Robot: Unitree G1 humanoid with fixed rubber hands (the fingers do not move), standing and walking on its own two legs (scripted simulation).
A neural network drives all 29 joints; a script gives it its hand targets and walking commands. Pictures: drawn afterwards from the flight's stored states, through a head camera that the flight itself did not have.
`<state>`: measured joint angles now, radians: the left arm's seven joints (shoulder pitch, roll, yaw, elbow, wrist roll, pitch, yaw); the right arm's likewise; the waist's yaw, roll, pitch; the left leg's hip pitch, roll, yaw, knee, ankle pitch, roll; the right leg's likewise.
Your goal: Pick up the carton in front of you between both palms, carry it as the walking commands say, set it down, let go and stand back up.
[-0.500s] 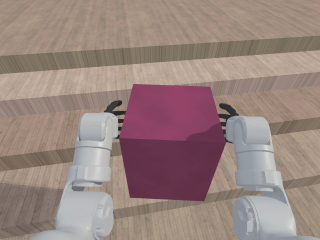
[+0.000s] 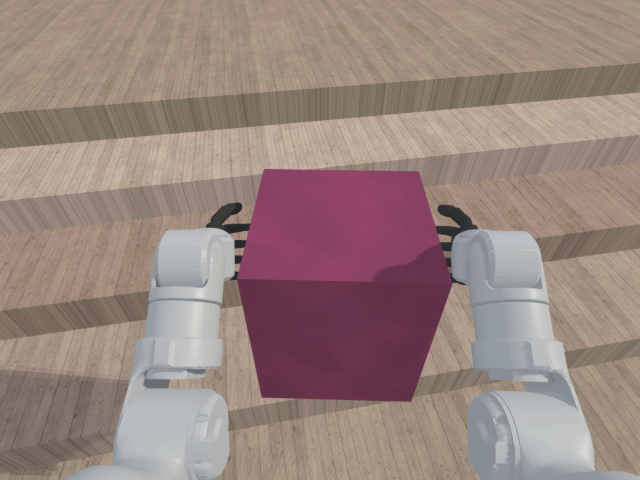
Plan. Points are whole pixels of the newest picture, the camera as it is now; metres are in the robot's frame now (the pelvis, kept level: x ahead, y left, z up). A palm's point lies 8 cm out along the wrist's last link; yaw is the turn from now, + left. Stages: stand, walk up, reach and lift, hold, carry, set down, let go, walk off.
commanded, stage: carry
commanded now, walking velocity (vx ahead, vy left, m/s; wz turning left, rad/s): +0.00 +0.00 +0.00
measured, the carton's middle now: (338, 287) +0.36 +0.00 +0.05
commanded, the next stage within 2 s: none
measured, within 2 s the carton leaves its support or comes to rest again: neither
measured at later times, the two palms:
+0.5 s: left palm (222, 269) +0.32 +0.14 +0.13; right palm (478, 270) +0.32 -0.16 +0.13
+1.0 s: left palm (215, 286) +0.29 +0.14 +0.13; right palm (481, 287) +0.30 -0.16 +0.13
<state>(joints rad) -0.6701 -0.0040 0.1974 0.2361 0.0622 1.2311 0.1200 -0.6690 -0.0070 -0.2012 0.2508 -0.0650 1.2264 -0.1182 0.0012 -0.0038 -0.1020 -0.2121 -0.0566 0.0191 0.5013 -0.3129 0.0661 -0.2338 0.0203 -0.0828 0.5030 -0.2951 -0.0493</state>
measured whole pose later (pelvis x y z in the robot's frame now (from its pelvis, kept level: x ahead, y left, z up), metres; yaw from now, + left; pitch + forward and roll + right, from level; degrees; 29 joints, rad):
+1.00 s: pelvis -0.05 -0.01 +0.00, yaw +1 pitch +0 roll +0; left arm -0.67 0.00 0.20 0.23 0.06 1.23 0.12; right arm -0.67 -0.01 -0.20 0.25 -0.07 1.23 -0.12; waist 0.00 0.00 -0.08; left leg -0.28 -0.05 0.01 0.51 -0.24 0.05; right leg -0.30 0.02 -0.10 0.51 -0.23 -0.07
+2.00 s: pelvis -0.07 -0.01 +0.00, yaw +1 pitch +0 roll +0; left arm -0.67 -0.01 0.20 0.22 0.06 1.23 0.12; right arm -0.67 -0.01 -0.19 0.24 -0.07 1.23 -0.12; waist 0.00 0.01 -0.07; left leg -0.32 -0.05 0.01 0.52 -0.21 0.05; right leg -0.33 0.02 -0.11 0.50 -0.19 -0.08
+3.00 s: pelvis -0.07 -0.01 +0.00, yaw +1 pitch +1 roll +0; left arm -0.67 -0.01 0.20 0.22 0.06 1.23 0.12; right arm -0.67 -0.01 -0.19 0.23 -0.07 1.23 -0.12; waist 0.00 0.00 -0.07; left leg -0.31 -0.05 0.01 0.52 -0.22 0.05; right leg -0.32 0.02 -0.11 0.51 -0.20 -0.08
